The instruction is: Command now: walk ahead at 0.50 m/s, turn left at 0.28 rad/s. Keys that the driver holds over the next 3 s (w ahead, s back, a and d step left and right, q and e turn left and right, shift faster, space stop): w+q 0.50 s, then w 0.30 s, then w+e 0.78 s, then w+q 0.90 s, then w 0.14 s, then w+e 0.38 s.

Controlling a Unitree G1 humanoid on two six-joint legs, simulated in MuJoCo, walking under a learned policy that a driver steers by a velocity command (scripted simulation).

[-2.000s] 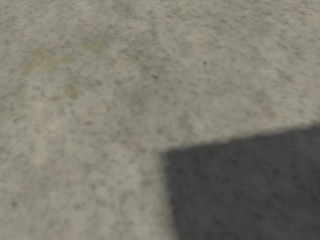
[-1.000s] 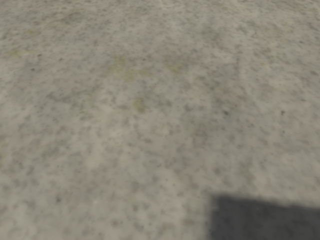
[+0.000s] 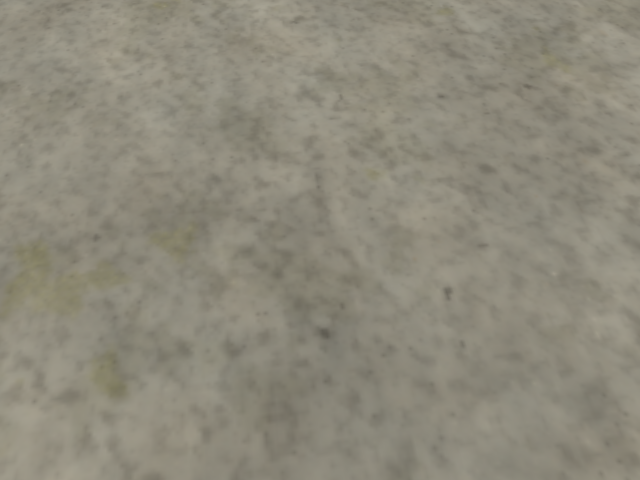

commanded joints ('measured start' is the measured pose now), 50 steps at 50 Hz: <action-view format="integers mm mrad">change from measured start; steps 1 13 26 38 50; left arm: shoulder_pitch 13 -151 -375 -89 38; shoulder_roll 158 85 128 115 167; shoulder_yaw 26 -8 -13 17 39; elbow -17 -175 -280 -131 -34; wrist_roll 13 27 -1 -15 -16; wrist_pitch -9 30 2 -35 -5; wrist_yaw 20 -27 -28 -23 -20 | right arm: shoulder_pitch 40 242 324 250 -54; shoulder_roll -105 -165 -207 -94 -81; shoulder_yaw -30 -73 -96 -48 -10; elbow -44 55 39 5 -97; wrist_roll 3 25 5 -19 -3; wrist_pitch -22 -38 -23 -1 -32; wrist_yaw -11 -32 -58 -9 -20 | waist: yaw -69 -25 -79 -71 -35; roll -118 -8 51 -134 -128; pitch -32 -7 -39 -45 0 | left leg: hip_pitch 161 357 533 17 194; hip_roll -98 87 81 -33 -22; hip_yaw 39 -360 -451 -164 -41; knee -40 -409 -207 467 -49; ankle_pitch -119 138 356 -259 -99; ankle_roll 63 232 99 -23 -48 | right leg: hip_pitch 8 -728 -555 -264 -258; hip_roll -311 -209 -116 -349 -327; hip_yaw -24 -24 -21 187 163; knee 257 927 375 61 133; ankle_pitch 1201 61 201 380 515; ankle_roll -3 143 115 -79 -52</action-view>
